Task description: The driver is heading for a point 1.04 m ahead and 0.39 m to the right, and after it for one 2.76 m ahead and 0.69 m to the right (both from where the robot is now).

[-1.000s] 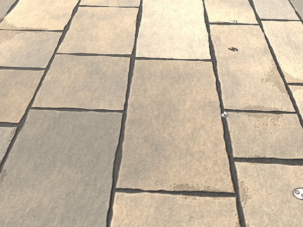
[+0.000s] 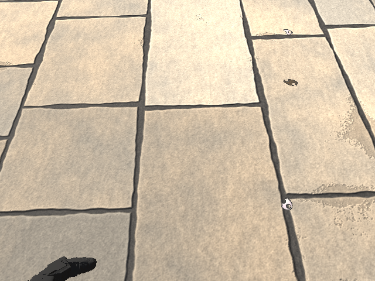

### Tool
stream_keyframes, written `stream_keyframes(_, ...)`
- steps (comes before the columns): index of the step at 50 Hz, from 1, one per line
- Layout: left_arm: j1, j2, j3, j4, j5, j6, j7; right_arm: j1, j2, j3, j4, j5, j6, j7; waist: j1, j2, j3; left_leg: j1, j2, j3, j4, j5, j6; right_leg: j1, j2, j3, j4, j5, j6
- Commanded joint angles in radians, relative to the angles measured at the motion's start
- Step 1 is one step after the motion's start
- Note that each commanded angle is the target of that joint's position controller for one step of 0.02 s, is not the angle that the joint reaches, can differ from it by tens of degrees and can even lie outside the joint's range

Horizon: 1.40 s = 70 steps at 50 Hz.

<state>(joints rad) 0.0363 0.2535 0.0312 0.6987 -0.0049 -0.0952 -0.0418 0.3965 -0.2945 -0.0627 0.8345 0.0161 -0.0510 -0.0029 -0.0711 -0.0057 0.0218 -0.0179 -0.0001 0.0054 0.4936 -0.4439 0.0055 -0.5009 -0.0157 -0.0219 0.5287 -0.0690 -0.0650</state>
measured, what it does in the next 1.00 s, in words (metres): walks ahead, turning right: left foot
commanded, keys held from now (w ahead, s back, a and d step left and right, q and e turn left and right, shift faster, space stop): w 0.44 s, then w+e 0.56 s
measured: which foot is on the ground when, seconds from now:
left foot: down 0.00-0.00, up 0.02-0.52, down 0.54-1.00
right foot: down 0.00-0.54, up 0.56-1.00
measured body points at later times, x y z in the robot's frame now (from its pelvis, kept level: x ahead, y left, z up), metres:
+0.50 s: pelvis +0.27 +0.00 +0.01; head +0.31 +0.00 +0.46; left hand +0.25 +0.28 -0.12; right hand +0.51 -0.21 -0.07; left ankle +0.43 +0.12 -0.71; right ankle +0.12 -0.10 -0.72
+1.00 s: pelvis +0.53 -0.01 +0.01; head +0.56 -0.03 +0.46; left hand +0.79 +0.17 -0.08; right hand +0.49 -0.30 -0.12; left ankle +0.43 +0.12 -0.72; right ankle +0.66 -0.18 -0.69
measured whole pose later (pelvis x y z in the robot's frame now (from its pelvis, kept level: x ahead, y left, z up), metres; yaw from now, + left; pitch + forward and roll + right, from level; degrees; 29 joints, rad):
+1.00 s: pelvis +0.53 -0.01 +0.01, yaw -15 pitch +1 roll +3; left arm 0.10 0.26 0.05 0.70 -0.02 -0.02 -0.05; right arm 0.30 -0.29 -0.07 0.87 0.01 -0.07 -0.01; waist -0.07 -0.03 0.04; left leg 0.09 0.00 0.27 0.25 -0.34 -0.02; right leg -0.61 -0.09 -0.02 0.66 -0.05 -0.05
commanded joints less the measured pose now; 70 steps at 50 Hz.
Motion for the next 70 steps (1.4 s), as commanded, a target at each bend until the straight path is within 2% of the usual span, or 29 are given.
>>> stream_keyframes(1,0.426,0.27,0.088,0.045,0.0,-0.001,0.008,0.092,-0.017,0.019,-0.082,-0.002,-0.035,0.001,0.169,-0.285,-0.453,-0.642,-0.068,-0.092,0.754,-0.12,0.01,0.925,-0.386,0.769,-0.19,-0.205,-0.289)
stream_keyframes(2,0.372,0.201,0.065,0.036,-0.008,0.0,0.009,0.011,-0.12,-0.007,-0.094,0.021,-0.05,0.007,0.182,-0.184,-0.314,-0.754,-0.005,-0.148,0.841,-0.09,0.021,0.836,-0.357,0.683,-0.222,-0.298,-0.24)
stream_keyframes(3,0.305,0.169,0.054,0.024,-0.005,0.004,0.013,-0.076,-0.128,-0.007,-0.119,0.028,-0.057,0.009,0.165,-0.12,-0.201,-0.769,0.047,-0.115,0.819,-0.001,0.033,0.698,-0.319,0.537,-0.233,-0.259,-0.202)
stream_keyframes(4,0.243,0.147,0.045,0.02,0.002,0.004,0.012,-0.122,-0.116,-0.006,-0.129,0.011,-0.057,0.006,0.133,-0.051,-0.116,-0.739,0.089,-0.09,0.75,0.08,0.031,0.552,-0.277,0.437,-0.262,-0.162,-0.182)
stream_keyframes(5,0.205,0.118,0.036,0.013,0.01,-0.001,0.01,-0.127,-0.113,-0.012,-0.127,-0.003,-0.048,0.003,0.102,-0.056,-0.079,-0.687,0.12,-0.094,0.687,0.136,0.03,0.461,-0.24,0.371,-0.292,-0.08,-0.167)
stream_keyframes(9,0.203,0.136,0.041,0.036,0.006,-0.02,0.013,-0.098,-0.061,-0.005,-0.118,-0.01,-0.016,-0.002,0.053,-0.061,-0.045,-0.625,0.138,-0.074,0.59,0.235,-0.008,0.343,-0.199,0.233,-0.374,0.103,-0.183)
stream_keyframes(15,0.284,0.167,0.045,0.085,-0.004,-0.004,0.034,-0.301,-0.024,0.011,-0.169,-0.011,-0.028,0.008,0.115,-0.048,0.012,-0.643,0.113,-0.036,0.226,0.526,-0.022,0.376,-0.148,0.101,-0.4,0.168,-0.136)
stream_keyframes(21,0.384,0.19,0.049,0.144,-0.012,0.026,0.041,-0.468,-0.027,0.016,-0.23,0.002,-0.046,0.045,0.165,-0.045,0.059,-0.678,0.073,-0.021,0.046,0.495,0.013,0.551,-0.219,0.122,-0.34,0.172,-0.132)
stream_keyframes(24,0.379,0.207,0.056,0.155,-0.016,0.04,0.05,-0.435,-0.057,0.006,-0.234,-0.003,-0.054,0.054,0.12,-0.066,0.029,-0.575,0.039,-0.012,-0.002,0.384,0.05,0.6,-0.237,0.149,-0.246,0.345,-0.109)
stream_keyframes(26,0.338,0.208,0.052,0.143,-0.012,0.048,0.052,-0.204,-0.127,-0.03,-0.17,-0.008,-0.059,0.041,-0.008,-0.065,-0.118,-0.214,0.004,0.019,-0.038,0.413,0.098,0.517,-0.166,0.112,0.004,0.548,-0.071)
stream_keyframes(27,0.328,0.16,0.033,0.111,0.008,0.043,0.053,-0.012,-0.2,-0.052,-0.136,-0.025,-0.056,0.026,-0.078,0.019,-0.28,0.125,0.176,-0.152,0.023,0.469,0.16,0.298,-0.103,0.08,0.294,0.294,-0.036)
stream_keyframes(28,0.479,0.03,-0.004,0.102,-0.001,0.023,0.045,0.031,-0.259,-0.064,-0.118,-0.03,-0.049,0.025,-0.007,0.285,-0.425,0.472,0.422,-0.598,-0.052,0.306,0.31,-0.102,0.069,0.058,0.64,-0.433,0.03)
stream_keyframes(29,0.424,0.142,0.022,0.122,-0.026,0.01,0.042,0.037,-0.154,-0.04,-0.125,-0.02,-0.044,0.022,-0.057,0.198,-0.41,0.43,0.414,-0.675,-0.135,0.172,0.294,-0.2,0.037,0.178,0.756,-0.511,0.032)
stream_keyframes(30,0.33,0.191,0.04,0.089,-0.047,0.005,0.041,-0.031,-0.117,-0.027,-0.126,-0.016,-0.044,0.016,-0.049,0.153,-0.241,0.295,0.383,-0.512,-0.167,0.182,0.246,-0.257,-0.008,0.163,0.774,-0.428,0.031)
stream_keyframes(31,0.279,0.179,0.04,0.077,-0.042,0.006,0.046,-0.098,-0.095,-0.02,-0.128,-0.018,-0.045,0.015,-0.017,0.092,-0.158,0.154,0.344,-0.399,-0.199,0.245,0.219,-0.231,-0.056,0.135,0.739,-0.342,0.036)
stream_keyframes(33,0.28,0.148,0.048,0.076,-0.026,0.027,0.049,-0.176,-0.049,-0.008,-0.12,-0.028,-0.057,0.019,0.046,0.1,-0.067,-0.043,0.28,-0.242,-0.279,0.328,0.193,-0.14,-0.106,0.136,0.664,-0.245,0.046)
stream_keyframes(38,0.256,0.089,0.045,0.047,-0.02,0.073,0.052,-0.205,-0.082,-0.026,-0.076,-0.031,-0.078,0.014,0.084,0.072,0.007,-0.146,0.267,-0.042,-0.372,0.473,0.2,-0.159,-0.128,0.138,0.55,-0.115,0.074)
stream_keyframes(43,0.112,0.063,0.033,-0.004,-0.016,0.058,0.02,-0.175,-0.124,-0.037,-0.046,-0.026,-0.062,-0.003,0.034,0.048,0.038,-0.096,0.236,0.115,-0.377,0.513,0.168,-0.144,-0.111,0.066,0.262,0.117,0.064)
stream_keyframes(47,-0.002,0.066,0.03,-0.067,-0.016,0.06,-0.002,-0.112,-0.158,-0.049,-0.013,-0.007,-0.036,-0.007,-0.005,0.038,0.073,0.041,0.283,0.152,-0.341,0.538,0.155,-0.184,-0.098,0.019,0.145,0.072,0.033)
stream_keyframes(50,-0.001,0.094,0.043,-0.099,-0.014,0.066,-0.014,-0.12,-0.19,-0.06,-0.007,0.009,-0.013,-0.01,0.027,0.067,0.049,0.122,0.303,0.187,-0.224,0.813,0.125,-0.126,-0.047,-0.039,0.111,-0.066,-0.014)
stream_keyframes(52,0.171,0.152,0.08,-0.069,-0.008,0.07,-0.012,-0.162,-0.207,-0.065,-0.022,0.017,0.007,-0.019,0.134,0.084,-0.049,0.101,0.265,0.221,0.06,1.149,0.087,0.1,0.047,-0.101,0.067,-0.101,-0.057)
stream_keyframes(53,0.325,0.212,0.112,-0.03,-0.005,0.071,0.003,-0.165,-0.185,-0.055,-0.03,0.018,0.008,-0.022,0.21,0.047,-0.132,-0.018,0.211,0.239,0.301,1.058,0.036,0.347,0.078,-0.075,-0.017,0.049,-0.092)
stream_keyframes(54,0.377,0.313,0.13,-0.02,-0.005,0.079,0.029,-0.121,-0.077,-0.021,-0.064,-0.039,-0.003,-0.018,0.164,-0.195,-0.213,-0.333,0.115,0.226,0.641,0.274,-0.028,0.637,-0.139,0.229,0.023,0.433,-0.161)
stream_keyframes(55,0.315,0.36,0.127,-0.083,0.013,0.066,0.02,-0.035,-0.047,0.002,-0.095,-0.036,-0.029,-0.004,0.094,-0.293,-0.423,-0.615,-0.068,0.028,0.947,-0.256,-0.075,0.869,-0.373,0.76,-0.089,0.432,-0.403)
stream_keyframes(56,0.304,0.274,0.106,-0.099,0.007,0.06,0.008,-0.142,-0.151,-0.022,-0.089,-0.003,-0.044,0.003,0.169,-0.079,-0.428,-0.662,-0.003,-0.106,0.972,-0.197,-0.059,0.835,-0.34,0.658,-0.127,0.47,-0.354)
stream_keyframes(57,0.262,0.236,0.095,-0.096,-0.002,0.052,0.007,-0.206,-0.145,-0.019,-0.118,0.014,-0.049,0.001,0.149,-0.056,-0.291,-0.697,0.031,-0.086,0.912,-0.111,-0.04,0.711,-0.296,0.501,-0.123,0.494,-0.309)
stream_keyframes(58,0.216,0.209,0.089,-0.093,-0.014,0.049,0.01,-0.212,-0.129,-0.018,-0.103,-0.003,-0.045,-0.013,0.11,0.029,-0.191,-0.682,0.073,-0.079,0.833,-0.041,-0.044,0.572,-0.237,0.404,-0.132,0.478,-0.256)
stream_keyframes(62,0.142,0.196,0.084,-0.117,0.01,0.058,0.031,-0.171,-0.116,-0.023,-0.102,-0.026,0.001,-0.028,0.034,-0.032,-0.145,-0.531,0.077,-0.071,0.685,0.068,-0.073,0.305,-0.165,0.294,-0.187,0.571,-0.231)
stream_keyframes(70,0.16,0.217,0.088,-0.113,-0.007,0.108,0.077,-0.316,-0.092,-0.011,-0.149,-0.021,0.026,-0.028,0.077,-0.094,-0.152,-0.536,0.016,-0.102,0.349,0.247,-0.115,0.295,-0.112,0.341,-0.154,0.279,-0.162)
